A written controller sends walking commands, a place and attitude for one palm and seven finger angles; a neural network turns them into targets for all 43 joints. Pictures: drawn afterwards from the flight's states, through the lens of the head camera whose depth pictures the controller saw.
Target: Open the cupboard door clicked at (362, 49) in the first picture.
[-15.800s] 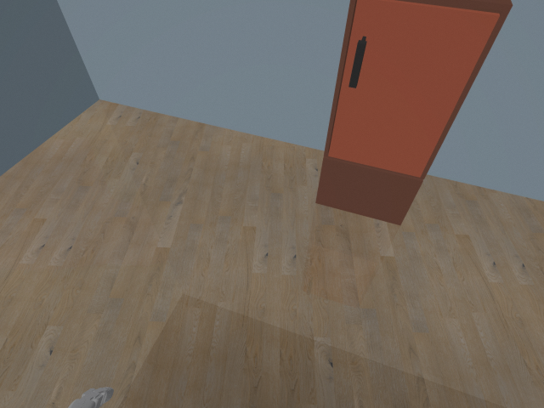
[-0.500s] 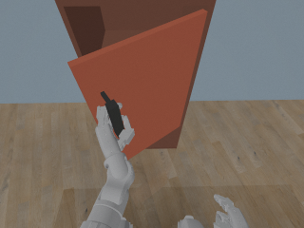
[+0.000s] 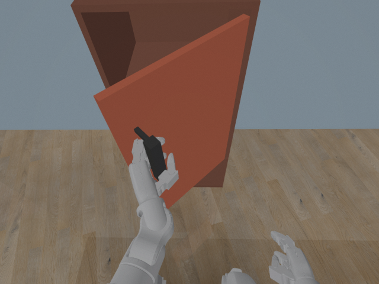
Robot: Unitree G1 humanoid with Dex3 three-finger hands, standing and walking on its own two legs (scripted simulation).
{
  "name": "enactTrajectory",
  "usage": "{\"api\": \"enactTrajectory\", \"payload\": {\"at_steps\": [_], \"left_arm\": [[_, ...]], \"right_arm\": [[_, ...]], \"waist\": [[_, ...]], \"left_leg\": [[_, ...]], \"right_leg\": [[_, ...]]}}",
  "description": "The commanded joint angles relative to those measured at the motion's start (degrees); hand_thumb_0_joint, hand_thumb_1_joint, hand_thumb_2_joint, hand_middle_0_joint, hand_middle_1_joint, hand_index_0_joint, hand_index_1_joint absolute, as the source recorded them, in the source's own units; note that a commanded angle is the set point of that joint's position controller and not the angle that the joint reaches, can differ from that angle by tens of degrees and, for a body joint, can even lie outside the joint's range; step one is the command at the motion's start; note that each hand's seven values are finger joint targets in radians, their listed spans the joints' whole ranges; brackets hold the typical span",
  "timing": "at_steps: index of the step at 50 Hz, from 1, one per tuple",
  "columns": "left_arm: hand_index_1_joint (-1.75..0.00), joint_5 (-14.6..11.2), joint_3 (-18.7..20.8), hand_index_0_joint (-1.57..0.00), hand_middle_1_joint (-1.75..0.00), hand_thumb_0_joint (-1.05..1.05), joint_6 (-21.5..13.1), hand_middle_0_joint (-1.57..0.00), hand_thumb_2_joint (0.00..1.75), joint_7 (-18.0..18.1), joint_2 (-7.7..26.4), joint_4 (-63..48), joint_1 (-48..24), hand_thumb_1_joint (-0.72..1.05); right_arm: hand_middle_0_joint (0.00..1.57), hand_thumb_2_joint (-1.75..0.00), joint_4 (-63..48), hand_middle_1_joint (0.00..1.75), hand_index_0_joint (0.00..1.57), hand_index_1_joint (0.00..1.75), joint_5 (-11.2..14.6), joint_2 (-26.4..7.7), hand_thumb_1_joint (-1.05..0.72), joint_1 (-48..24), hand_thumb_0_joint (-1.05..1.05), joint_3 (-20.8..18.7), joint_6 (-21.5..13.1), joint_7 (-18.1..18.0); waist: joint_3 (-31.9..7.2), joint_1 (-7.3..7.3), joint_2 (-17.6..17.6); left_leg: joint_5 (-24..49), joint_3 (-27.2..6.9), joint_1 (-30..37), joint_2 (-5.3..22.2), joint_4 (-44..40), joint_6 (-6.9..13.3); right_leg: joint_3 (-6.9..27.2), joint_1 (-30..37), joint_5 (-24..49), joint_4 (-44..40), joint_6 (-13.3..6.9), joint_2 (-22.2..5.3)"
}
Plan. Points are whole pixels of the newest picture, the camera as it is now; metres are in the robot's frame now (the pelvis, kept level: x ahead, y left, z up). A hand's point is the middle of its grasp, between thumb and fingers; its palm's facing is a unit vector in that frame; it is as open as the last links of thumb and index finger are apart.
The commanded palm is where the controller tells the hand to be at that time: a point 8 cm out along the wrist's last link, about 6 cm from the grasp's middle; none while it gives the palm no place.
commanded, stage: open thumb and fingers to let go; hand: left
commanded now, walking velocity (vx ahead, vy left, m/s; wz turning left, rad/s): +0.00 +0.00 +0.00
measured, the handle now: (150, 155) +0.37 +0.10 +0.05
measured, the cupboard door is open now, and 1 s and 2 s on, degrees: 44 47 48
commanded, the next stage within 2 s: slide the hand sideways off the handle in 0.64 s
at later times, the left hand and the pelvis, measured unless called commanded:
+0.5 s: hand (169, 170) +0.34 +0.06 +0.05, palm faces +0.35 -0.94 -0.04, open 14.3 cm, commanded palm +0.29 +0.09 +0.05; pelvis -0.01 +0.02 +0.00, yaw -1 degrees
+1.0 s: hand (168, 187) +0.30 +0.06 +0.05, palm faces -0.15 -0.99 +0.01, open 16.1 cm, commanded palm +0.28 +0.10 +0.05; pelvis -0.02 +0.04 -0.01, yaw -1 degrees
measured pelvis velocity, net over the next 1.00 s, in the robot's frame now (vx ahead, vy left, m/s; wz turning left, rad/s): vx -0.02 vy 0.04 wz -0.01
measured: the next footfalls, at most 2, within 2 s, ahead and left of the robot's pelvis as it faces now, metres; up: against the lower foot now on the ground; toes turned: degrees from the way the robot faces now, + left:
none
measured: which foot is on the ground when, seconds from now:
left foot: down 0.00-1.00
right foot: down 0.00-1.00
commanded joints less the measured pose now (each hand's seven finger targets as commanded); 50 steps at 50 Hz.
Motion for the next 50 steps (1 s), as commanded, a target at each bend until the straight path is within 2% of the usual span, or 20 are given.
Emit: {"api": "enactTrajectory", "payload": {"at_steps": [1,8,11,13,17,22,23,26,30,31,34,37,38,39,40,41,43,45,47,50], "left_arm": [[-1.27,1.8,-0.28,-0.35,-1.27,0.0,-4.69,-0.35,0.6,-0.23,-6.09,-13.85,-11.72,0.2],[-1.22,1.64,-1.19,-0.32,-1.22,0.0,-4.92,-0.32,0.39,-0.56,-6.5,-12.73,-12.94,-0.29],[-1.2,1.82,-1.32,-0.3,-1.2,0.0,-5.0,-0.3,0.3,-0.36,-6.56,-12.2,-13.91,-0.5],[-1.2,1.95,-1.77,-0.3,-1.2,0.0,-4.98,-0.3,0.3,-0.07,-7.27,-11.76,-14.48,-0.5],[-1.0,2.01,-2.22,-0.27,-1.0,0.0,-4.68,-0.27,0.3,0.35,-8.14,-11.6,-13.81,-0.5],[-0.75,1.71,-0.66,-0.22,-0.75,0.0,-3.82,-0.22,0.3,1.66,-7.6,-8.77,-18.11,-0.5],[-0.7,1.79,-0.43,-0.22,-0.7,0.0,-3.91,-0.22,0.3,1.84,-7.42,-8.86,-18.31,-0.5],[-0.55,2.25,-0.88,-0.19,-0.55,0.0,-3.89,-0.19,0.3,2.11,-8.04,-8.88,-18.79,-0.5],[-0.35,2.14,-0.7,-0.16,-0.35,0.0,-3.6,-0.16,0.3,2.24,-8.2,-8.42,-18.38,-0.5],[-0.3,1.99,-1.64,-0.15,-0.3,0.0,-3.48,-0.15,0.3,2.28,-9.35,-8.11,-19.85,-0.5],[-0.3,1.75,-1.66,-0.15,-0.3,0.0,-3.22,-0.15,0.3,2.54,-9.85,-6.86,-21.26,-0.5],[-0.3,2.01,-1.39,-0.15,-0.3,0.0,-3.16,-0.15,0.3,2.95,-9.61,-7.29,-21.91,-0.5],[-0.3,8.97,-15.98,-0.15,-0.3,0.0,-5.68,-0.15,0.3,-9.47,-5.14,-9.5,-19.19,-0.5],[-0.3,6.51,-11.15,-0.15,-0.3,0.0,-8.67,-0.15,0.3,-15.85,-0.89,-12.01,-20.91,-0.5],[-0.3,5.4,-9.88,-0.15,-0.3,0.0,-10.62,-0.15,0.3,-20.03,1.77,-13.26,-21.42,-0.5],[-0.3,4.43,-9.73,-0.15,-0.3,0.0,-11.98,-0.15,0.3,-23.44,2.85,-15.17,-22.57,-0.5],[-0.3,-0.03,-10.18,-0.15,-0.3,0.0,-12.74,-0.15,0.3,-30.1,1.64,-14.21,-22.34,-0.5],[-0.3,-5.81,-7.85,-0.15,-0.3,0.0,-11.45,-0.15,0.3,-32.2,0.38,-13.85,-21.25,-0.5],[-0.3,-9.72,-4.64,-0.15,-0.3,0.0,-9.42,-0.15,0.3,-31.51,-0.18,-13.17,-17.56,-0.5],[-0.3,-9.93,-1.62,-0.15,-0.3,0.0,-7.63,-0.15,0.3,-28.38,0.88,-13.43,-11.31,-0.5]], "right_arm": [[0.2,-0.9,-7.85,0.3,0.2,0.3,0.12,-3.89,-0.9,-1.22,0.0,-1.98,-2.71,-0.52],[0.2,-0.9,-7.65,0.3,0.2,0.3,0.47,-4.22,-0.9,-1.05,0.0,-1.98,-2.77,-0.72],[0.2,-0.9,-7.67,0.3,0.2,0.3,0.37,-4.44,-0.9,-1.06,0.0,-1.98,-2.89,-0.78],[0.2,-0.9,-7.59,0.3,0.2,0.3,0.39,-4.38,-0.9,-0.99,0.0,-1.95,-3.08,-0.63],[0.2,-0.9,-7.85,0.3,0.2,0.3,0.47,-4.41,-0.9,-1.11,0.0,-1.97,-3.2,-0.38],[0.2,-0.9,-7.27,0.3,0.2,0.3,0.43,-4.62,-0.9,-1.98,0.0,-1.53,-3.29,-0.49],[0.2,-0.9,-7.16,0.3,0.2,0.3,0.36,-4.61,-0.9,-1.62,0.0,-1.62,-3.25,-0.55],[0.2,-0.9,-7.16,0.3,0.2,0.3,0.21,-4.56,-0.9,-1.66,0.0,-1.65,-3.34,-0.36],[0.2,-0.9,-7.16,0.3,0.2,0.3,0.28,-4.63,-0.9,-1.63,0.0,-1.65,-3.17,-0.29],[0.2,-0.9,-6.97,0.3,0.2,0.3,0.15,-4.55,-0.9,-1.7,0.0,-1.6,-3.3,-0.23],[0.2,-0.9,-6.6,0.3,0.2,0.3,0.35,-4.64,-0.9,-2.25,0.0,-1.47,-3.2,-0.15],[0.2,-0.9,-6.57,0.3,0.2,0.3,0.24,-4.64,-0.9,-2.39,0.0,-1.57,-3.15,-0.14],[0.2,-0.9,-5.66,0.3,0.2,0.3,0.69,-6.62,-0.9,3.16,0.0,-2.08,-2.43,-0.41],[0.2,-0.9,-7.47,0.3,0.2,0.3,1.27,-6.39,-0.9,3.48,0.0,-2.35,-2.61,-0.7],[0.2,-0.9,-8.1,0.3,0.2,0.3,1.4,-6.82,-0.9,3.29,0.0,-2.21,-2.46,-1.05],[0.2,-0.9,-8.49,0.3,0.2,0.3,1.82,-6.63,-0.9,2.81,0.0,-2.15,-2.62,-1.38],[0.2,-0.9,-9.75,0.3,0.2,0.3,3.03,-6.5,-0.9,2.7,0.0,-1.45,-3.35,-1.8],[0.2,-0.9,-11.0,0.3,0.2,0.3,4.31,-6.56,-0.9,1.88,0.0,-0.88,-3.88,-2.17],[0.2,-0.9,-11.8,0.3,0.2,0.3,4.89,-6.72,-0.9,1.54,0.0,-0.73,-4.09,-2.25],[0.2,-0.9,-13.29,0.3,0.2,0.3,4.71,-7.24,-0.9,2.02,0.0,-0.81,-3.94,-1.59]], "waist": [[-20.43,-0.64,-7.31],[-16.99,-1.61,-8.64],[-16.97,-1.35,-7.43],[-17.22,-1.29,-7.66],[-17.87,-0.73,-6.83],[-15.43,-1.17,-6.44],[-15.89,-1.2,-7.61],[-17.37,-0.75,-5.34],[-18.08,-0.65,-6.41],[-17.07,-1.46,-6.0],[-15.45,-1.51,-6.35],[-17.23,-1.05,-6.0],[-15.06,-7.05,-9.2],[-17.73,-5.06,-7.36],[-20.57,-4.34,-6.44],[-20.94,-4.06,-4.22],[-17.12,-4.44,-3.39],[-15.02,-3.4,-2.34],[-14.32,-2.26,-3.41],[-15.59,-0.28,-7.88]], "left_leg": [[13.8,4.12,3.95,-4.81,-3.56,4.06],[11.3,3.73,3.25,-4.64,-3.92,4.16],[10.9,3.68,3.51,-4.56,-4.22,4.21],[10.6,3.58,3.62,-4.58,-4.34,4.18],[11.43,3.68,4.14,-4.46,-4.77,4.07],[8.2,3.6,3.4,-4.57,-5.23,4.18],[8.69,3.48,3.49,-4.5,-5.17,4.17],[9.7,3.52,3.97,-4.4,-5.29,4.0],[10.76,3.3,4.04,-4.29,-5.16,3.86],[10.31,3.48,4.02,-4.25,-4.92,3.95],[8.61,3.06,3.68,-4.22,-5.35,3.84],[9.54,2.8,4.12,-4.22,-5.2,3.83],[10.39,2.86,5.82,-3.87,-3.79,5.23],[11.28,2.9,4.87,-4.26,-3.16,5.51],[11.76,3.01,5.07,-4.51,-2.87,5.68],[11.08,3.17,5.75,-4.47,-2.79,5.65],[6.76,2.91,5.28,-4.62,-3.62,5.66],[3.59,2.62,5.55,-4.69,-5.38,5.29],[2.84,2.39,5.7,-4.71,-6.87,4.78],[6.16,1.77,5.22,-4.61,-7.87,4.51]], "right_leg": [[3.27,17.31,20.1,-10.84,0.78,1.38],[3.15,15.03,15.0,-12.03,0.66,1.41],[2.63,13.87,13.0,-11.65,0.3,1.73],[2.26,13.54,12.18,-11.41,0.19,1.89],[1.52,13.67,12.8,-10.79,-0.17,2.25],[1.31,11.08,7.13,-11.71,-0.2,2.39],[1.2,11.49,7.73,-11.54,-0.2,2.45],[0.74,11.48,9.18,-10.37,-0.5,2.69],[0.3,11.83,10.47,-9.87,-0.57,2.91],[0.18,10.74,10.14,-9.94,-0.37,2.82],[-0.17,9.42,7.48,-9.95,-0.49,2.89],[-0.32,9.66,8.37,-9.14,-0.74,3.01],[1.35,7.66,13.73,-8.99,-0.41,2.56],[1.78,9.6,16.28,-8.3,-0.66,1.99],[2.31,11.56,17.77,-7.16,-0.8,1.79],[2.54,11.34,17.17,-7.03,-0.72,1.56],[2.14,9.55,11.96,-8.06,-0.54,1.73],[1.56,8.85,6.61,-9.45,-0.61,2.3],[0.62,9.29,4.9,-9.8,-0.4,2.57],[-0.4,11.46,6.99,-8.65,-0.36,2.83]]}}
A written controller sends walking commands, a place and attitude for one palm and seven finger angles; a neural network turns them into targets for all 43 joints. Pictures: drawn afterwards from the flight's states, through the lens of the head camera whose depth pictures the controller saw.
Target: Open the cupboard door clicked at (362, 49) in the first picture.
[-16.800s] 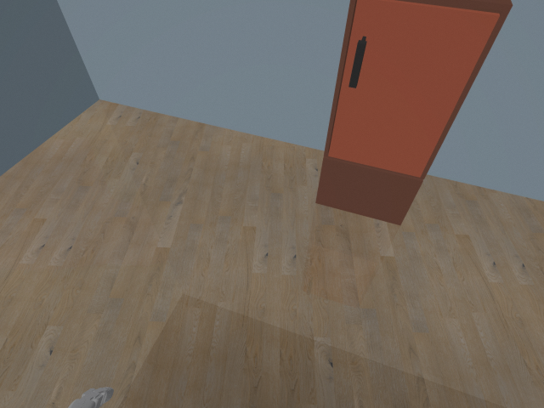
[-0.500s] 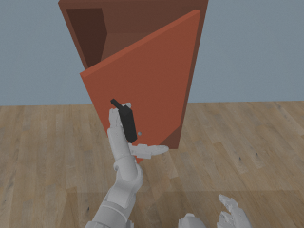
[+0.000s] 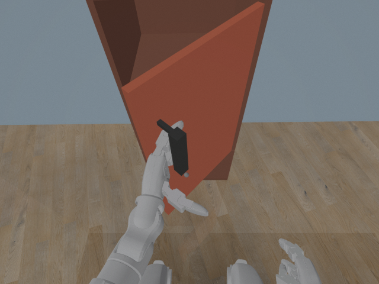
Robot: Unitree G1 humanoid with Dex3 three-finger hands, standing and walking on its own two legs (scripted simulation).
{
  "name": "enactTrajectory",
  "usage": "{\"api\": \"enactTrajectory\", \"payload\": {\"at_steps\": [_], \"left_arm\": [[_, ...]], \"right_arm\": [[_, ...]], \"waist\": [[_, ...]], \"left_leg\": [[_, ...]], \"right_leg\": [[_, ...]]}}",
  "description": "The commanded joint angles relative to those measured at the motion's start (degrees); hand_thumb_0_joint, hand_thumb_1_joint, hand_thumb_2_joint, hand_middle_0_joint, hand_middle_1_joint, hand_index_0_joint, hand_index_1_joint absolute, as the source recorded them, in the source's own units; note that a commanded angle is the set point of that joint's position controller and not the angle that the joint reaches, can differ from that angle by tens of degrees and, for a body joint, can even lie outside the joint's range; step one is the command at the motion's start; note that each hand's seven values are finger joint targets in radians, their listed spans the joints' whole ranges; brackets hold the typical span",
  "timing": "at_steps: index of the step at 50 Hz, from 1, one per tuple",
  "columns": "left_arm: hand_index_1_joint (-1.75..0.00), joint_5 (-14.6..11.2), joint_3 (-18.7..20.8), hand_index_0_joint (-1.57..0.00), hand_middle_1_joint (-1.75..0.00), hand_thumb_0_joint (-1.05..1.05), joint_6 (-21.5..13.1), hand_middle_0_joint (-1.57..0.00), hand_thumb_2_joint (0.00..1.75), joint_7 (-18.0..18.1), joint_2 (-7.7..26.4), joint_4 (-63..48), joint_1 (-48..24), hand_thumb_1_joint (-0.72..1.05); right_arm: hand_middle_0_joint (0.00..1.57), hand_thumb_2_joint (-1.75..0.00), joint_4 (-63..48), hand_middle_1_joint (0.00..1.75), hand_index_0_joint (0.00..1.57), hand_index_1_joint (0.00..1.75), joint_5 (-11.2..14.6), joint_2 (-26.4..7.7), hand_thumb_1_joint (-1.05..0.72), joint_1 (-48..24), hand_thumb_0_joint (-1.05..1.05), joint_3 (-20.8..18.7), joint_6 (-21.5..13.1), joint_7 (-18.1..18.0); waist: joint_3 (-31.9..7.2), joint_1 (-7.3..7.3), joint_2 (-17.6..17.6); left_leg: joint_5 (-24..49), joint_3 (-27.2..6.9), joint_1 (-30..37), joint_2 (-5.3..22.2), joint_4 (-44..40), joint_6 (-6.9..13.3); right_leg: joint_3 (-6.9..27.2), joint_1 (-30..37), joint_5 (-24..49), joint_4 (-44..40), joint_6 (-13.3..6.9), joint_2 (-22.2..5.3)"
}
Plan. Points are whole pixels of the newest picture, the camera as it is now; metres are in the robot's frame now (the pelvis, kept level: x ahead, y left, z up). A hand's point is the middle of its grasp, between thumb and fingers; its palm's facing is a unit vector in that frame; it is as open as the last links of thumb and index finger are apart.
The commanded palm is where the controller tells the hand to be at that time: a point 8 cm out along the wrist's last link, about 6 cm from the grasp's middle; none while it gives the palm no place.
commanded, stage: slide the hand sideways off the handle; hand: left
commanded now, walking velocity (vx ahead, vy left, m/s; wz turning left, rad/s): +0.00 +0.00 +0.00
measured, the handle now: (172, 148) +0.38 +0.06 +0.06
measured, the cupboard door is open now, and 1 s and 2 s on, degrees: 47 48 48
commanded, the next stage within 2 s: draw the hand back to the body in 0.94 s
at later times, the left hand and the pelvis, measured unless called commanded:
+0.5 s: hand (170, 196) +0.28 +0.05 +0.06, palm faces -0.03 -1.00 +0.02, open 16.2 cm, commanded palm +0.25 +0.11 +0.05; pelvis +0.02 -0.01 +0.00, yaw -1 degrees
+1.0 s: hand (149, 218) +0.24 +0.09 +0.05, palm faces -0.02 -1.00 -0.01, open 16.3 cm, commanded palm +0.21 +0.14 +0.05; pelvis +0.02 -0.02 -0.02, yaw +0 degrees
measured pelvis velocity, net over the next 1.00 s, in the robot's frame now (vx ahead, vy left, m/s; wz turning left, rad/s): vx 0.02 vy -0.02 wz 0.01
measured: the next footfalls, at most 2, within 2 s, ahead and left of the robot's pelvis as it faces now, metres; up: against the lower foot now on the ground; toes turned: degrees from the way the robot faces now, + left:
none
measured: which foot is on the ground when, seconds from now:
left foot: down 0.00-1.00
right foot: down 0.00-1.00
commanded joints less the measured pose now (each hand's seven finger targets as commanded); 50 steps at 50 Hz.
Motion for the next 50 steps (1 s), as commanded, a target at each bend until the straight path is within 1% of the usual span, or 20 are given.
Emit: {"api": "enactTrajectory", "payload": {"at_steps": [1,3,5,11,12,14,16,20,21,25,29,32,33,38,40,43,45,46,49,50], "left_arm": [[-0.3,-0.58,1.76,-0.15,-0.3,0.0,-2.51,-0.15,0.3,2.27,-6.06,-15.21,-8.66,-0.5],[-0.3,2.54,0.62,-0.15,-0.3,0.0,-3.39,-0.15,0.3,4.19,-5.8,-16.98,-6.84,-0.5],[-0.3,4.83,1.06,-0.15,-0.3,0.0,-4.14,-0.15,0.3,5.26,-4.53,-17.29,-2.56,-0.5],[-0.3,5.6,1.03,-0.15,-0.3,0.0,-4.91,-0.15,0.3,4.22,-2.26,-24.94,4.44,-0.5],[-0.3,5.53,1.1,-0.15,-0.3,0.0,-4.55,-0.15,0.3,3.82,-1.94,-25.41,7.12,-0.5],[-0.3,5.12,0.37,-0.15,-0.3,0.0,-4.09,-0.15,0.3,2.96,-2.01,-27.28,7.74,-0.5],[-0.3,4.34,0.63,-0.15,-0.3,0.0,-3.86,-0.15,0.3,1.98,-1.32,-29.32,9.34,-0.5],[-0.3,2.75,0.23,-0.15,-0.3,0.0,-4.1,-0.15,0.3,0.02,-1.37,-33.78,14.69,-0.5],[-0.3,2.67,0.1,-0.15,-0.3,0.0,-4.11,-0.15,0.3,-0.4,-1.41,-34.63,17.05,-0.5],[-0.3,3.35,0.41,-0.15,-0.3,0.0,-3.7,-0.15,0.3,-1.33,0.22,-35.59,18.84,-0.5],[-0.3,2.94,2.08,-0.15,-0.3,0.0,-3.72,-0.15,0.3,-3.17,1.76,-37.95,24.94,-0.5],[-0.3,2.0,3.46,-0.15,-0.3,0.0,-3.38,-0.15,0.3,-4.52,3.28,-39.28,25.24,-0.5],[-0.3,1.66,3.77,-0.15,-0.3,0.0,-3.43,-0.15,0.3,-4.96,3.46,-40.21,25.83,-0.5],[-0.3,-0.7,6.52,-0.15,-0.3,0.0,-4.04,-0.15,0.3,-6.89,5.07,-42.4,32.03,-0.5],[-0.3,-1.17,6.8,-0.15,-0.3,0.0,-4.17,-0.15,0.3,-7.69,5.54,-42.98,33.07,-0.5],[-0.3,-1.68,6.65,-0.15,-0.3,0.0,-4.27,-0.15,0.3,-8.97,6.06,-43.77,33.72,-0.5],[-0.3,-1.94,8.57,-0.15,-0.3,0.0,-4.3,-0.15,0.3,-9.7,7.74,-43.53,35.08,-0.5],[-0.3,-2.03,7.52,-0.15,-0.3,0.0,-4.44,-0.15,0.3,-10.14,7.17,-43.97,33.42,-0.5],[-0.3,-2.81,7.01,-0.15,-0.3,0.0,-4.82,-0.15,0.3,-10.76,6.54,-45.21,32.27,-0.5],[-0.3,-3.04,7.73,-0.15,-0.3,0.0,-4.76,-0.15,0.3,-10.67,7.15,-45.27,32.21,-0.5]], "right_arm": [[0.2,-0.9,-10.76,0.3,0.2,0.3,0.25,-5.13,-0.9,-2.5,0.0,-1.95,-3.05,0.36],[0.2,-0.9,-11.0,0.3,0.2,0.3,-0.19,-4.98,-0.9,-1.82,0.0,-2.13,-2.76,1.23],[0.2,-0.9,-11.65,0.3,0.2,0.3,-0.58,-5.13,-0.9,-1.51,0.0,-2.41,-2.39,1.84],[0.2,-0.9,-13.64,0.3,0.2,0.3,-0.4,-4.67,-0.9,-2.04,0.0,-2.44,-1.49,2.15],[0.2,-0.9,-13.81,0.3,0.2,0.3,-0.24,-4.6,-0.9,-1.96,0.0,-2.38,-1.29,2.09],[0.2,-0.9,-14.17,0.3,0.2,0.3,-0.06,-4.61,-0.9,-1.91,0.0,-2.23,-1.16,1.67],[0.2,-0.9,-14.53,0.3,0.2,0.3,0.08,-4.57,-0.9,-2.04,0.0,-2.12,-1.27,1.18],[0.2,-0.9,-15.12,0.3,0.2,0.3,0.41,-4.44,-0.9,-1.73,0.0,-2.16,-2.1,0.57],[0.2,-0.9,-15.32,0.3,0.2,0.3,0.44,-4.29,-0.9,-1.8,0.0,-2.13,-2.3,0.55],[0.2,-0.9,-15.55,0.3,0.2,0.3,0.3,-4.55,-0.9,-1.39,0.0,-2.09,-2.66,0.15],[0.2,-0.9,-16.58,0.3,0.2,0.3,0.22,-4.35,-0.9,-1.34,0.0,-2.17,-2.8,0.11],[0.2,-0.9,-16.72,0.3,0.2,0.3,0.4,-4.52,-0.9,-1.43,0.0,-2.17,-2.85,-0.34],[0.2,-0.9,-16.78,0.3,0.2,0.3,0.45,-4.46,-0.9,-1.48,0.0,-2.14,-3.03,-0.43],[0.2,-0.9,-17.23,0.3,0.2,0.3,0.69,-4.44,-0.9,-0.96,0.0,-2.25,-3.77,-0.82],[0.2,-0.9,-17.39,0.3,0.2,0.3,0.82,-4.68,-0.9,-0.77,0.0,-2.31,-4.03,-0.97],[0.2,-0.9,-17.7,0.3,0.2,0.3,0.9,-5.01,-0.9,-0.86,0.0,-2.34,-4.56,-1.05],[0.2,-0.9,-17.7,0.3,0.2,0.3,0.99,-5.26,-0.9,-0.97,0.0,-2.54,-4.69,-1.33],[0.2,-0.9,-17.8,0.3,0.2,0.3,0.97,-5.21,-0.9,-0.89,0.0,-2.37,-4.92,-1.36],[0.2,-0.9,-17.75,0.3,0.2,0.3,1.08,-5.34,-0.9,-0.83,0.0,-2.37,-5.69,-1.58],[0.2,-0.9,-17.72,0.3,0.2,0.3,1.21,-5.39,-0.9,-0.94,0.0,-2.41,-5.83,-1.68]], "waist": [[-18.87,0.17,-8.04],[-18.13,-0.09,-7.76],[-18.11,0.73,-7.87],[-17.87,1.09,-5.19],[-17.07,1.45,-4.84],[-15.48,0.49,-6.15],[-14.99,0.39,-6.05],[-16.35,0.17,-6.74],[-16.12,0.55,-5.17],[-14.44,-0.47,-6.61],[-15.09,0.68,-5.72],[-14.84,0.18,-6.4],[-15.2,0.4,-5.18],[-15.91,0.86,-6.34],[-16.24,0.61,-6.17],[-13.91,-0.1,-5.83],[-13.78,0.42,-6.07],[-13.09,-0.47,-6.53],[-13.46,-0.4,-4.46],[-13.79,-0.24,-5.02]], "left_leg": [[7.85,0.81,7.58,-2.68,-11.37,1.96],[9.77,1.0,7.27,-2.49,-10.43,2.01],[10.57,1.04,6.33,-2.33,-10.0,1.99],[9.94,2.31,5.86,-2.43,-9.54,2.12],[9.58,2.31,5.64,-2.39,-9.79,1.98],[9.0,2.02,5.34,-2.35,-9.58,2.15],[8.77,1.91,5.4,-2.43,-9.39,2.21],[11.15,1.45,6.48,-2.48,-8.52,2.21],[11.58,1.63,6.44,-2.61,-8.5,2.08],[10.31,1.11,5.09,-2.62,-7.34,2.26],[11.08,1.52,4.07,-3.01,-6.47,2.19],[10.24,1.38,3.2,-3.02,-5.78,2.27],[10.65,1.37,3.31,-3.1,-5.64,2.25],[12.03,1.35,2.51,-3.2,-4.71,2.23],[12.19,1.31,1.91,-3.28,-4.16,2.29],[9.29,1.36,0.39,-3.27,-3.52,2.33],[9.09,1.26,-0.64,-3.32,-3.01,2.32],[8.3,1.23,-0.86,-3.29,-2.66,2.42],[7.13,1.02,-1.11,-3.38,-2.29,2.31],[7.22,0.86,-1.3,-3.32,-2.16,2.35]], "right_leg": [[-2.28,12.57,6.6,-9.24,-3.06,4.19],[-2.14,11.54,8.74,-8.11,-3.16,4.09],[-1.88,11.75,9.4,-7.47,-3.41,4.17],[-0.89,13.47,10.51,-7.8,-3.53,4.19],[-0.97,13.59,10.21,-7.79,-3.59,4.22],[-1.05,12.97,10.03,-8.1,-3.33,4.33],[-1.01,13.06,9.92,-8.21,-3.2,4.28],[-1.27,13.73,12.87,-7.27,-3.11,4.48],[-1.33,13.81,13.55,-6.91,-3.09,4.35],[-1.1,11.95,12.33,-6.6,-2.79,4.3],[-0.66,12.97,14.08,-5.98,-2.79,4.13],[-0.32,12.86,13.44,-6.0,-2.6,4.08],[-0.27,12.92,13.75,-5.76,-2.71,4.12],[-0.21,14.17,15.82,-5.28,-2.51,4.25],[0.01,14.16,15.92,-5.03,-2.42,4.25],[0.47,11.94,12.37,-5.58,-2.11,4.11],[1.1,12.21,11.37,-5.56,-2.27,4.1],[1.06,11.08,10.37,-5.65,-2.08,4.01],[0.96,9.71,7.91,-5.13,-2.25,4.07],[0.95,9.88,7.44,-5.07,-2.39,4.18]]}}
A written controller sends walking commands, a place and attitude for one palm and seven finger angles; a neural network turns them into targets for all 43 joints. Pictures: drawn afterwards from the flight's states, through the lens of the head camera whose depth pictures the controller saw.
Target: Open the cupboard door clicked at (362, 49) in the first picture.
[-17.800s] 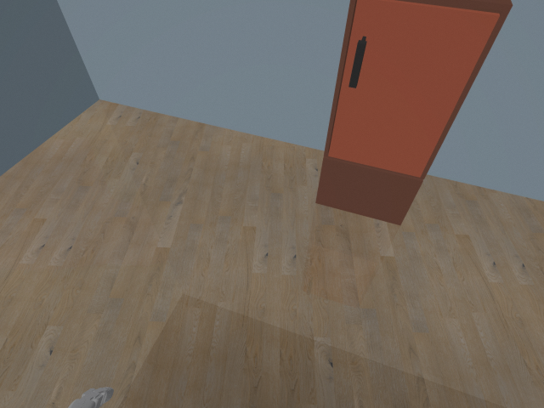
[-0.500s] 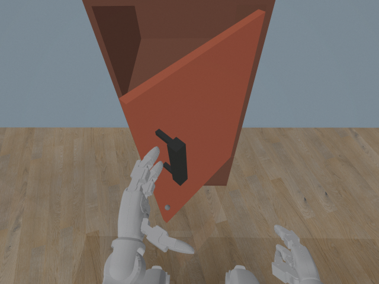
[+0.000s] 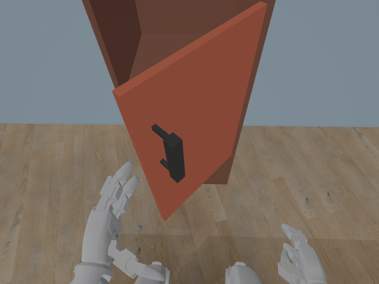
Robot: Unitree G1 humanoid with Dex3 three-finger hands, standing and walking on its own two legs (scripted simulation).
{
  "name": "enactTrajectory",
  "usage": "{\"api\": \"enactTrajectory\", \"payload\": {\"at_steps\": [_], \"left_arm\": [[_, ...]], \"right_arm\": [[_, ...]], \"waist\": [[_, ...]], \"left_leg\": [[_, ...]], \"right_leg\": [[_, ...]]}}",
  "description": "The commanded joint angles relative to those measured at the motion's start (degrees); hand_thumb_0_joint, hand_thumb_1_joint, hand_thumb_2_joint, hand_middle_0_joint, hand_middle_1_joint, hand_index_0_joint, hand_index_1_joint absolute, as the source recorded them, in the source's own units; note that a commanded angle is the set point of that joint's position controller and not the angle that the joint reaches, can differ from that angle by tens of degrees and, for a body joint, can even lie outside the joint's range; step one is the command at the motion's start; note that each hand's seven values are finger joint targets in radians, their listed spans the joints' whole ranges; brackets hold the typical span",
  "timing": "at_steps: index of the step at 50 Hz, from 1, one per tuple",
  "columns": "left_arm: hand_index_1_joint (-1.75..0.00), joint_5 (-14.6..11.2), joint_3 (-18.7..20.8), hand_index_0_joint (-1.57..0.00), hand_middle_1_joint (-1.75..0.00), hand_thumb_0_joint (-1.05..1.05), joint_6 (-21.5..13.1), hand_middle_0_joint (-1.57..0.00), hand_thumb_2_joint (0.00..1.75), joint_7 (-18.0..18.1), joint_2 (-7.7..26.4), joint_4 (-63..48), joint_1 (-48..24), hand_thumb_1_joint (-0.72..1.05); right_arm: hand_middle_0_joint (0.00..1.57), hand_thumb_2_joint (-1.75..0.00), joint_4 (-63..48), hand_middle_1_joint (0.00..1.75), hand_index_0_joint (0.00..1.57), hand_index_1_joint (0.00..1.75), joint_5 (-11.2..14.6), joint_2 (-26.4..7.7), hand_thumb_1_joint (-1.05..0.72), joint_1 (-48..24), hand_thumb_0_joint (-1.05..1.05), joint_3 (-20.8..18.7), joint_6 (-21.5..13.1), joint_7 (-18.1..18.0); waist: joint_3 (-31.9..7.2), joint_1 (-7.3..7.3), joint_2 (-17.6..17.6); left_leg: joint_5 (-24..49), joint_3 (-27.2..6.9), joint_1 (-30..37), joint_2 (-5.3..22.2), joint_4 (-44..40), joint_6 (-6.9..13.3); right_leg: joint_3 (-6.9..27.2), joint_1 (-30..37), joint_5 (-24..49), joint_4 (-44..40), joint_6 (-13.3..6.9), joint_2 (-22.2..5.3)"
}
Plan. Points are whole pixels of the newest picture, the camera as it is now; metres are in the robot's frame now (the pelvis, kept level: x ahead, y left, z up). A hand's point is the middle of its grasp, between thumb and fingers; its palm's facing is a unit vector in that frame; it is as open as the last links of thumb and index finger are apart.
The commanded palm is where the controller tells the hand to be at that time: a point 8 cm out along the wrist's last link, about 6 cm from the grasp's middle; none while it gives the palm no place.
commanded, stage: draw the hand back to the body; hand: left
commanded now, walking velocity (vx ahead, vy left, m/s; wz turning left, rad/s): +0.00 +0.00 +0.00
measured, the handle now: (168, 154) +0.36 +0.07 +0.07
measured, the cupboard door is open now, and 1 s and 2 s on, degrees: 48 48 48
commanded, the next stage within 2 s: step back with the hand held close in 1.62 s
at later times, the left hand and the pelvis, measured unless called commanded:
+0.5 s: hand (92, 222) +0.20 +0.16 +0.13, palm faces +0.01 -1.00 -0.06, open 16.3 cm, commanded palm +0.17 +0.22 +0.15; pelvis +0.00 +0.02 +0.03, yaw +0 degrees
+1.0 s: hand (4, 186) +0.22 +0.25 +0.20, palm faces +0.31 -0.86 -0.40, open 12.0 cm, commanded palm +0.18 +0.29 +0.22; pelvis +0.03 +0.03 +0.08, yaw -2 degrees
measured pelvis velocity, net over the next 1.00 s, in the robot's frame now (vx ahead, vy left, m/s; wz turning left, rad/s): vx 0.03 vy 0.03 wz -0.03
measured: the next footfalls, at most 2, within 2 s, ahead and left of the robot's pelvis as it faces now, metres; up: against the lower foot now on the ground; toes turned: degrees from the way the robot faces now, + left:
none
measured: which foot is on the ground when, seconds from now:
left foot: down 0.00-1.00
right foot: down 0.00-1.00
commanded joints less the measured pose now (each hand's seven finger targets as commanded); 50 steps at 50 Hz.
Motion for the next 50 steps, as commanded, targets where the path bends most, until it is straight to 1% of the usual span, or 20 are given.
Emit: {"api": "enactTrajectory", "payload": {"at_steps": [1,3,5,7,9,13,16,20,24,27,28,29,30,31,33,36,42,45,49,50], "left_arm": [[-0.3,-0.77,0.58,-0.15,-0.3,0.0,-4.26,-0.15,0.3,-0.8,1.15,-13.74,-3.65,-0.5],[-0.3,-1.0,1.41,-0.15,-0.3,0.0,-4.02,-0.15,0.3,-0.34,2.31,-16.63,-4.0,-0.5],[-0.3,-0.94,4.82,-0.15,-0.3,0.0,-2.97,-0.15,0.3,0.56,5.68,-19.62,-1.33,-0.5],[-0.3,-1.06,4.83,-0.15,-0.3,0.0,-1.36,-0.15,0.3,0.86,5.58,-21.71,0.07,-0.5],[-0.3,-1.43,5.14,-0.15,-0.3,0.0,0.53,-0.15,0.3,1.02,5.6,-22.43,-0.27,-0.5],[-0.3,-3.43,6.14,-0.15,-0.3,0.0,4.28,-0.15,0.3,-0.38,4.81,-19.61,2.82,-0.5],[-0.3,-4.21,7.78,-0.15,-0.3,0.0,5.93,-0.15,0.3,-2.12,6.5,-19.54,2.72,-0.5],[-0.3,-5.26,11.16,-0.15,-0.3,0.0,6.15,-0.15,0.3,-3.34,9.65,-22.25,-0.11,-0.5],[-0.3,-6.97,12.79,-0.15,-0.3,0.0,5.26,-0.15,0.33,-3.9,10.16,-26.96,-0.46,-0.43],[-0.3,-7.95,13.83,-0.16,-0.3,0.0,6.26,-0.16,0.37,-4.7,10.76,-27.44,0.45,-0.32],[-0.3,0.73,16.46,-0.16,-0.3,0.0,9.59,-0.16,0.39,1.17,20.93,-29.03,1.77,-0.29],[-0.3,1.28,15.06,-0.16,-0.3,0.0,11.81,-0.16,0.4,3.63,16.23,-28.42,4.38,-0.26],[-0.3,1.55,14.87,-0.16,-0.3,0.0,13.18,-0.16,0.42,4.65,15.4,-27.3,5.45,-0.22],[-0.3,2.28,12.67,-0.16,-0.3,0.0,14.03,-0.16,0.43,5.1,13.03,-27.33,5.3,-0.18],[-0.3,2.88,14.55,-0.16,-0.3,0.0,15.27,-0.16,0.47,6.37,14.73,-26.6,4.16,-0.12],[-0.3,3.3,16.7,-0.17,-0.3,0.0,15.96,-0.17,0.51,7.67,16.41,-26.07,3.66,-0.01],[-0.3,3.93,21.03,-0.18,-0.3,0.0,15.67,-0.18,0.6,9.53,19.34,-28.22,0.89,0.2],[-0.3,3.85,23.49,-0.18,-0.3,0.0,15.4,-0.18,0.64,9.82,20.46,-27.66,1.33,0.31],[-0.3,3.73,25.07,-0.18,-0.3,0.0,14.91,-0.18,0.7,9.84,20.33,-26.89,-0.28,0.44],[-0.3,3.66,26.04,-0.19,-0.3,0.0,14.92,-0.19,0.72,9.94,20.82,-25.36,-0.06,0.48]], "right_arm": [[0.2,-0.9,-9.37,0.3,0.2,0.3,0.42,-5.02,-0.9,-2.91,0.0,-2.39,-4.33,-0.84],[0.2,-0.9,-9.93,0.3,0.2,0.3,0.5,-5.09,-0.9,-2.78,0.0,-2.42,-4.5,-0.94],[0.2,-0.9,-10.71,0.3,0.2,0.3,0.69,-5.09,-0.9,-2.63,0.0,-2.52,-4.17,-1.18],[0.2,-0.9,-11.35,0.3,0.2,0.3,1.08,-4.64,-0.9,-2.02,0.0,-2.21,-3.83,-1.23],[0.2,-0.9,-11.44,0.3,0.2,0.3,1.51,-4.63,-0.9,-2.01,0.0,-1.82,-3.52,-1.45],[0.2,-0.9,-11.01,0.3,0.2,0.3,1.99,-5.02,-0.9,-2.07,0.0,-1.47,-3.65,-1.99],[0.2,-0.9,-11.02,0.3,0.2,0.3,2.12,-5.57,-0.9,-2.67,0.0,-1.17,-3.92,-2.49],[0.2,-0.9,-10.66,0.3,0.2,0.3,2.21,-5.83,-0.9,-2.98,0.0,-0.67,-4.77,-2.89],[0.2,-0.9,-10.45,0.3,0.2,0.3,2.62,-5.4,-0.9,-2.34,0.0,-0.34,-6.42,-2.96],[0.2,-0.9,-9.71,0.3,0.2,0.3,2.83,-5.53,-0.9,-2.03,0.0,-0.24,-7.24,-2.87],[0.2,-0.9,-9.29,0.3,0.2,0.3,2.13,-5.66,-0.9,-1.83,0.0,-0.69,-6.26,-4.47],[0.2,-0.9,-9.53,0.3,0.2,0.3,2.02,-4.5,-0.9,-1.7,0.0,-0.2,-5.92,-4.95],[0.2,-0.9,-9.28,0.3,0.2,0.3,2.0,-4.5,-0.9,-2.11,0.0,-0.1,-5.84,-5.02],[0.2,-0.9,-8.77,0.3,0.2,0.3,1.94,-4.3,-0.9,-2.02,0.0,0.27,-5.61,-5.0],[0.2,-0.9,-7.78,0.3,0.2,0.3,1.86,-4.56,-0.9,-2.62,0.0,0.35,-4.96,-5.17],[0.2,-0.9,-7.11,0.3,0.2,0.3,1.73,-4.73,-0.9,-3.85,0.0,0.48,-4.87,-5.74],[0.2,-0.9,-4.58,0.3,0.2,0.3,1.35,-4.67,-0.9,-4.9,0.0,1.06,-6.57,-6.34],[0.2,-0.9,-3.22,0.3,0.2,0.3,1.3,-4.93,-0.9,-5.91,0.0,0.97,-7.27,-6.16],[0.2,-0.9,-1.2,0.3,0.2,0.3,1.09,-4.92,-0.9,-6.43,0.0,0.85,-7.83,-5.79],[0.2,-0.9,-0.74,0.3,0.2,0.3,0.98,-5.08,-0.9,-6.95,0.0,0.75,-7.91,-5.8]], "waist": [[-11.32,-1.41,-4.4],[-13.36,-0.82,-3.41],[-15.23,0.82,-2.02],[-15.37,0.75,-2.27],[-12.8,0.24,-1.94],[-7.99,-0.47,-5.79],[-5.66,-0.47,-6.57],[-4.19,0.0,-3.21],[-6.12,0.64,2.02],[-6.25,0.56,1.58],[-7.85,2.75,2.33],[-5.02,1.48,1.99],[-4.23,1.61,-0.55],[-2.03,1.09,1.22],[-0.84,1.14,0.78],[0.11,1.44,-2.76],[-0.05,2.27,1.39],[0.1,2.96,0.05],[2.54,2.9,1.67],[3.52,3.12,0.05]], "left_leg": [[11.25,2.44,1.41,-4.24,-7.02,3.71],[11.48,2.37,2.57,-4.23,-7.6,3.78],[13.31,2.45,4.66,-4.25,-9.53,3.76],[14.24,2.86,6.35,-4.39,-10.94,3.87],[13.73,2.86,7.28,-4.3,-12.35,3.85],[11.23,2.75,7.55,-4.16,-14.26,3.84],[10.16,2.57,8.15,-4.11,-15.47,3.95],[9.06,2.18,10.13,-3.93,-17.47,3.78],[12.25,2.08,14.27,-3.8,-19.03,3.53],[14.94,1.73,15.61,-3.56,-19.93,3.41],[16.26,3.48,17.17,-2.88,-22.53,3.73],[16.8,3.71,18.06,-3.16,-23.39,3.74],[17.05,3.2,17.78,-3.07,-23.96,3.69],[18.38,3.63,18.69,-2.86,-24.41,3.72],[18.98,3.63,20.6,-2.5,-25.99,3.64],[19.46,3.67,23.36,-2.16,-28.59,3.92],[22.84,4.15,29.37,-2.19,-33.61,3.81],[26.02,4.14,31.51,-1.86,-35.72,3.69],[28.48,4.52,33.78,-1.66,-38.35,3.38],[28.84,4.49,33.7,-1.61,-38.91,3.45]], "right_leg": [[1.96,11.9,12.06,-11.01,-1.2,3.43],[1.74,12.63,11.98,-10.9,-1.29,3.5],[1.16,15.71,13.7,-11.05,-1.59,3.73],[0.84,17.65,15.47,-12.15,-1.31,3.85],[0.22,17.53,14.9,-13.51,-1.12,4.17],[-0.03,17.86,11.88,-17.12,-0.52,4.5],[0.36,18.24,9.49,-19.07,-0.38,4.37],[-0.15,18.78,6.73,-20.05,-0.76,4.49],[-1.53,20.03,11.05,-19.35,-1.09,4.97],[-2.26,21.48,14.44,-19.44,-0.97,5.14],[0.77,24.72,15.66,-22.88,-1.61,3.51],[0.1,24.42,16.61,-24.02,-1.41,3.52],[-0.12,25.16,16.52,-24.67,-1.29,3.54],[-0.43,25.33,17.71,-24.9,-1.08,3.48],[-0.94,26.62,18.09,-26.45,-0.95,3.65],[-1.01,29.46,18.45,-29.11,-0.7,3.7],[-1.34,35.16,20.97,-32.74,-0.83,3.49],[-1.59,38.25,23.12,-34.64,-0.84,3.67],[-1.66,39.81,24.62,-36.84,-0.64,3.79],[-1.71,40.71,25.31,-37.69,-0.75,3.83]]}}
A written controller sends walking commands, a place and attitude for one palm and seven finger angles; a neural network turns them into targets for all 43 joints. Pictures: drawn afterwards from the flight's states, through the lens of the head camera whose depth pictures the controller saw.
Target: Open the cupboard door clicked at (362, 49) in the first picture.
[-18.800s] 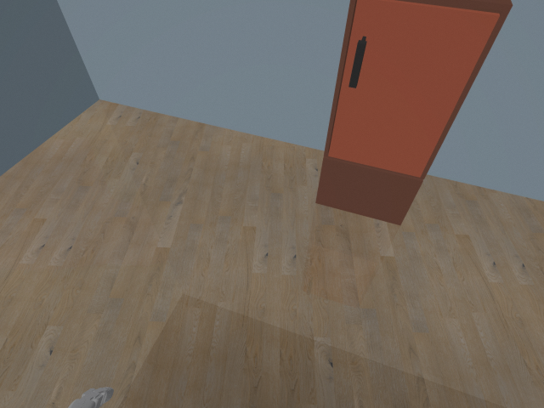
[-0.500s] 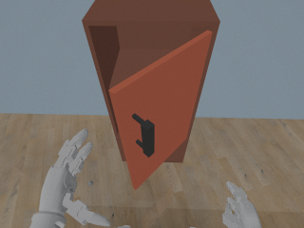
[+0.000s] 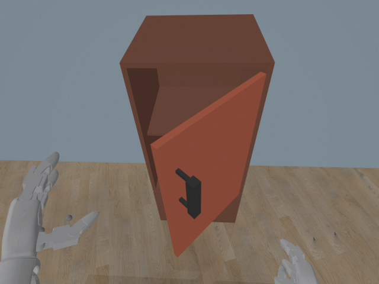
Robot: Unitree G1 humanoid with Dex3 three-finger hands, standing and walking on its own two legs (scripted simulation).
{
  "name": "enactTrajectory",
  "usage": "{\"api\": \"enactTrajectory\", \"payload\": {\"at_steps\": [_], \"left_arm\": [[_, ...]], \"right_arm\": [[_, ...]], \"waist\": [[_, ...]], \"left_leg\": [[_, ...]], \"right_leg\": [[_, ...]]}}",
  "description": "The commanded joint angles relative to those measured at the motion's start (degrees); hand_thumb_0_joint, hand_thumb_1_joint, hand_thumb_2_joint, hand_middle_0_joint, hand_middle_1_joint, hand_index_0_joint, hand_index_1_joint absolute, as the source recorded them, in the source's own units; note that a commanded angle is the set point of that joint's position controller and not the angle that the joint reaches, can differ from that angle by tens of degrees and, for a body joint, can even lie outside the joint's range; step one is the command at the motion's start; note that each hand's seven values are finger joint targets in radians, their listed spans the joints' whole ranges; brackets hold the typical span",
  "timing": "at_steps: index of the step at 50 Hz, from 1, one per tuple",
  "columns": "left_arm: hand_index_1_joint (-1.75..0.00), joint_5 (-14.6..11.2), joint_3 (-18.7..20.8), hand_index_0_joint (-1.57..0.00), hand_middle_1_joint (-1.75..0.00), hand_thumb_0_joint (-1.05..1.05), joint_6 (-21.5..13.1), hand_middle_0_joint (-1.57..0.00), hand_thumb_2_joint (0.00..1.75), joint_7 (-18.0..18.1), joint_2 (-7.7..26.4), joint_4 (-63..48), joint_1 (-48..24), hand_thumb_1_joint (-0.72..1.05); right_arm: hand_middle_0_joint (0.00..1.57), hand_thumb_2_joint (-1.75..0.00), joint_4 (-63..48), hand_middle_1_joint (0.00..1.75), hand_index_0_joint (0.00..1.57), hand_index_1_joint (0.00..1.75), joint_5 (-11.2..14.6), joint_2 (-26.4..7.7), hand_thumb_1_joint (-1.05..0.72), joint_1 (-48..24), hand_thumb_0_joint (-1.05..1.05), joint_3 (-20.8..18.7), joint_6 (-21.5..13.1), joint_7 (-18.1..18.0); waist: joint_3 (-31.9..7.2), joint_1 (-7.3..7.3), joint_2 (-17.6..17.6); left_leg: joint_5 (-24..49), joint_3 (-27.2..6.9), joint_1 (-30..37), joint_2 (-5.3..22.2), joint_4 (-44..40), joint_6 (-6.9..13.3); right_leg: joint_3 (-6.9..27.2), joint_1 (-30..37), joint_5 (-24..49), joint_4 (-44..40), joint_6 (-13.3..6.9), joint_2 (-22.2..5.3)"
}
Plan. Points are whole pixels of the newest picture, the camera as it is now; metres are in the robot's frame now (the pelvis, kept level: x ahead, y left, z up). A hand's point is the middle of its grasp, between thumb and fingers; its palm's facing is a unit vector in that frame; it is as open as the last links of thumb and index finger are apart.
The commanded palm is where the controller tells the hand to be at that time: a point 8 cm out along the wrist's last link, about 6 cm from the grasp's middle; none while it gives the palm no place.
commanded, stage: draw the hand back to the body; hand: left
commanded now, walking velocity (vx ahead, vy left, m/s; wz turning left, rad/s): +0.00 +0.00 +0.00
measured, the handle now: (187, 193) +0.33 +0.05 +0.00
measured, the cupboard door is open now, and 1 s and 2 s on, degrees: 48 48 48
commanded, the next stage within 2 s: step back with the hand held close in 0.62 s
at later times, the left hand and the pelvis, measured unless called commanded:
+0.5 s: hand (48, 203) +0.20 +0.25 +0.15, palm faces +0.45 -0.80 -0.40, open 7.5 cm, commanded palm +0.14 +0.29 +0.18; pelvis +0.00 -0.01 +0.02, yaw -1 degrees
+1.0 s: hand (45, 206) +0.19 +0.25 +0.16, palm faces +0.32 -0.80 -0.51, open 7.4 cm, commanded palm +0.12 +0.30 +0.19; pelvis -0.03 +0.00 +0.02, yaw -2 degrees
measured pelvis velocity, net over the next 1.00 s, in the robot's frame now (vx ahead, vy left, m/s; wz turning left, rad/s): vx -0.03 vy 0.00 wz -0.04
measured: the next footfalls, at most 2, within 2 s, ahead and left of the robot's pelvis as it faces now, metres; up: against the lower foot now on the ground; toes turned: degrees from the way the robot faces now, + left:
right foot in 1.72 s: -0.05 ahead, -0.13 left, +0.00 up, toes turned +10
left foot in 1.94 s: -0.16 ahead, +0.12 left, +0.01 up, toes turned +10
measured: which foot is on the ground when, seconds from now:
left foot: down 0.00-1.00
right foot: down 0.00-1.00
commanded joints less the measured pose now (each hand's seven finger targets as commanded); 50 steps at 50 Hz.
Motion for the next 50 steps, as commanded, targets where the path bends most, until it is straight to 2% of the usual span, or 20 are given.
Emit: {"api": "enactTrajectory", "payload": {"at_steps": [1,7,9,11,12,16,17,19,24,25,27,31,36,37,38,39,43,45,49,50], "left_arm": [[-0.3,0.01,8.22,-0.19,-0.3,0.0,-4.27,-0.19,0.74,0.92,7.93,-10.65,-4.46,0.51],[-0.3,-0.27,13.8,-0.19,-0.3,0.0,-5.59,-0.19,0.82,1.15,11.15,-11.75,-7.52,0.73],[-0.3,-0.58,15.27,-0.2,-0.3,0.0,-5.68,-0.2,0.86,1.05,11.54,-10.86,-7.91,0.8],[-0.3,-0.78,16.78,-0.2,-0.3,0.0,-5.88,-0.2,0.88,1.14,12.49,-10.78,-9.45,0.87],[-0.3,-0.83,17.61,-0.2,-0.3,0.0,-6.09,-0.2,0.9,1.18,12.97,-10.31,-10.05,0.9],[-0.3,-1.32,13.08,-0.2,-0.3,0.0,-5.3,-0.2,0.9,-0.07,7.9,-5.07,-7.68,0.9],[-0.3,-0.98,13.24,-0.2,-0.3,0.0,-5.54,-0.2,0.9,-0.1,8.81,-7.32,-9.7,0.9],[-0.3,-0.92,14.11,-0.2,-0.3,0.0,-5.71,-0.2,0.9,0.01,9.47,-7.0,-8.8,0.9],[-0.3,-0.66,15.59,-0.2,-0.3,0.0,-6.27,-0.2,0.9,0.42,11.76,-11.3,-10.06,0.9],[-0.3,-0.49,16.44,-0.2,-0.3,0.0,-6.25,-0.2,0.9,0.66,13.06,-11.49,-10.65,0.9],[-0.3,-0.53,16.18,-0.2,-0.3,0.0,-6.29,-0.2,0.9,0.79,12.33,-11.07,-9.81,0.9],[-0.3,-0.85,15.1,-0.2,-0.3,0.0,-5.96,-0.2,0.9,0.45,10.71,-8.2,-9.3,0.9],[-0.3,-1.01,14.56,-0.2,-0.3,0.0,-5.9,-0.2,0.9,0.0,9.97,-5.92,-9.47,0.9],[-0.3,-0.92,15.43,-0.2,-0.3,0.0,-6.38,-0.2,0.9,0.19,11.75,-8.68,-14.19,0.9],[-0.3,-0.73,21.27,-0.2,-0.3,0.0,-8.48,-0.2,0.9,0.24,17.14,-9.09,-17.03,0.9],[-0.3,-0.7,18.95,-0.2,-0.3,0.0,-8.66,-0.2,0.9,-0.35,13.95,-5.11,-11.02,0.9],[-0.3,-0.75,17.72,-0.2,-0.3,0.0,-9.22,-0.2,0.9,-0.43,12.79,-9.21,-5.26,0.9],[-0.3,-0.95,18.73,-0.2,-0.3,0.0,-9.33,-0.2,0.9,-0.13,13.54,-11.23,-2.35,0.9],[-0.3,-1.32,21.31,-0.2,-0.3,0.0,-9.21,-0.2,0.9,0.5,15.51,-14.13,1.76,0.9],[-0.3,-1.29,22.59,-0.2,-0.3,0.0,-9.27,-0.2,0.9,0.71,16.87,-15.18,1.7,0.9]], "right_arm": [[0.2,-0.9,-7.86,0.3,0.2,0.3,-0.13,-5.61,-0.9,-8.17,0.0,-2.87,-4.14,-0.38],[0.2,-0.9,-6.2,0.3,0.2,0.3,-0.58,-5.67,-0.9,-9.05,0.0,-3.31,-4.45,-0.03],[0.2,-0.9,-5.65,0.3,0.2,0.3,-0.54,-5.59,-0.9,-9.33,0.0,-3.61,-4.21,0.08],[0.2,-0.9,-5.14,0.3,0.2,0.3,-0.61,-5.65,-0.9,-9.7,0.0,-3.66,-4.05,0.13],[0.2,-0.9,-4.92,0.3,0.2,0.3,-0.67,-5.72,-0.9,-9.79,0.0,-3.73,-4.05,0.2],[0.2,-0.9,-4.34,0.3,0.2,0.3,-0.49,-6.16,-0.9,-10.02,0.0,-4.34,-3.12,0.7],[0.2,-0.9,-4.43,0.3,0.2,0.3,-0.57,-6.44,-0.9,-10.11,0.0,-4.48,-3.04,0.91],[0.2,-0.9,-4.34,0.3,0.2,0.3,-0.85,-6.25,-0.9,-10.27,0.0,-4.64,-2.92,0.88],[0.2,-0.9,-4.43,0.3,0.2,0.3,-0.99,-5.72,-0.9,-11.29,0.0,-4.63,-3.18,0.56],[0.2,-0.9,-4.28,0.3,0.2,0.3,-1.04,-5.82,-0.9,-11.37,0.0,-4.46,-3.19,0.44],[0.2,-0.9,-4.01,0.3,0.2,0.3,-1.07,-5.45,-0.9,-11.37,0.0,-4.39,-3.5,0.38],[0.2,-0.9,-3.7,0.3,0.2,0.3,-0.92,-5.44,-0.9,-11.52,0.0,-4.52,-3.29,0.37],[0.2,-0.9,-3.45,0.3,0.2,0.3,-0.85,-5.8,-0.9,-11.59,0.0,-4.89,-2.84,0.47],[0.2,-0.9,-3.52,0.3,0.2,0.3,-0.91,-5.95,-0.9,-11.91,0.0,-4.82,-2.94,0.45],[0.2,-0.9,-5.09,0.3,0.2,0.3,-0.49,-7.16,-0.9,-11.38,0.0,-4.64,-1.42,0.64],[0.2,-0.9,-4.4,0.3,0.2,0.3,-0.65,-6.75,-0.9,-11.34,0.0,-4.93,-0.18,0.73],[0.2,-0.9,-6.51,0.3,0.2,0.3,-0.81,-7.34,-0.9,-11.99,0.0,-5.36,2.12,1.07],[0.2,-0.9,-7.4,0.3,0.2,0.3,-0.83,-7.37,-0.9,-12.08,0.0,-5.64,2.97,1.02],[0.2,-0.9,-9.14,0.3,0.2,0.3,-0.42,-7.09,-0.9,-11.77,0.0,-6.46,4.92,1.04],[0.2,-0.9,-9.36,0.3,0.2,0.3,-0.37,-7.27,-0.9,-12.06,0.0,-6.59,5.27,0.93]], "waist": [[-0.89,0.41,-0.57],[-2.54,1.25,0.75],[-2.88,1.32,-0.29],[-1.97,1.3,1.41],[-1.58,1.38,0.74],[1.91,0.62,-1.92],[0.2,0.65,-0.43],[-1.36,1.08,-1.77],[-4.25,1.42,0.52],[-3.64,1.58,1.46],[-2.59,1.47,2.27],[0.54,1.11,-0.8],[1.18,1.09,-1.57],[-0.1,0.94,-1.53],[4.81,-1.66,-3.15],[3.02,-1.82,-6.38],[-3.37,-1.98,-0.53],[-6.72,-1.8,1.31],[-10.66,-1.89,-2.12],[-11.36,-1.66,-0.86]], "left_leg": [[18.88,1.12,0.18,-0.82,-9.82,0.87],[22.85,1.5,3.48,-0.89,-12.32,0.77],[23.84,1.99,4.69,-0.79,-12.59,0.84],[23.88,2.19,5.09,-0.84,-13.2,0.68],[23.91,2.09,4.99,-0.88,-13.52,0.74],[22.43,2.58,5.7,-0.57,-14.6,1.18],[22.54,2.47,6.32,-0.75,-14.76,1.15],[23.69,2.56,7.06,-0.91,-14.93,1.37],[23.74,2.9,8.58,-1.5,-14.87,1.3],[23.76,2.67,8.1,-1.59,-14.87,1.18],[23.17,2.81,8.21,-1.65,-15.13,1.06],[21.6,2.93,7.81,-1.32,-15.7,1.12],[19.85,3.06,8.09,-1.22,-16.36,1.38],[19.65,2.92,8.43,-1.48,-16.35,1.49],[16.23,3.44,3.86,-0.58,-13.75,2.16],[16.14,2.67,3.93,-0.79,-12.67,2.14],[23.33,3.03,4.36,-0.79,-12.53,1.4],[28.3,2.88,4.56,-0.37,-12.64,1.12],[31.43,3.15,3.35,0.24,-11.35,0.71],[31.94,2.68,2.5,0.08,-11.67,0.58]], "right_leg": [[-2.96,6.72,13.68,-6.79,-3.26,3.73],[-2.73,10.73,16.94,-8.91,-3.4,3.8],[-2.56,11.25,18.16,-9.72,-3.19,3.95],[-2.52,11.8,18.39,-10.48,-3.23,3.88],[-2.46,11.97,18.55,-10.81,-3.26,3.93],[-2.48,10.75,17.77,-12.7,-2.81,4.06],[-2.25,11.41,17.64,-12.68,-2.9,4.1],[-2.37,12.57,19.0,-12.74,-2.83,4.1],[-1.9,14.29,19.87,-13.19,-2.92,4.16],[-1.95,14.71,19.8,-13.29,-3.16,4.1],[-2.01,13.9,19.35,-13.7,-3.04,4.17],[-2.07,12.58,17.94,-14.73,-2.81,4.47],[-1.83,12.02,16.01,-15.58,-2.64,4.52],[-1.69,12.48,16.07,-15.7,-2.62,4.5],[1.74,6.29,20.26,-18.41,-2.7,2.33],[1.35,6.87,22.27,-17.97,-2.79,1.48],[0.49,10.28,29.9,-14.01,-2.79,1.13],[-0.43,12.26,32.38,-11.85,-2.57,1.5],[-0.32,13.87,37.28,-9.16,-2.15,1.95],[-0.51,14.76,37.5,-8.4,-2.15,2.07]]}}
